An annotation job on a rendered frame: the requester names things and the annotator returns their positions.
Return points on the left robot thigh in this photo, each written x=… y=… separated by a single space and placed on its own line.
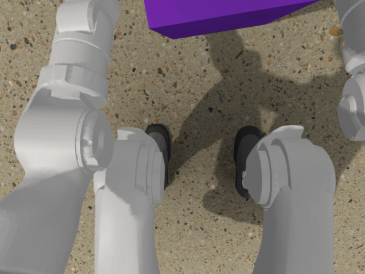
x=124 y=210

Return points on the robot left forearm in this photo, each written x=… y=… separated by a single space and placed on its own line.
x=81 y=50

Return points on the right robot upper arm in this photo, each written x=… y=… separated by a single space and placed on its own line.
x=351 y=109

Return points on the robot right shin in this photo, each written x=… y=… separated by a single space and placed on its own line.
x=292 y=131

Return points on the left robot upper arm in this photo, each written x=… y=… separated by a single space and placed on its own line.
x=60 y=148

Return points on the robot right forearm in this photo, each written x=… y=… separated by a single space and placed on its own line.
x=352 y=20

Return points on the carton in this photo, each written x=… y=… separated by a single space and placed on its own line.
x=186 y=18

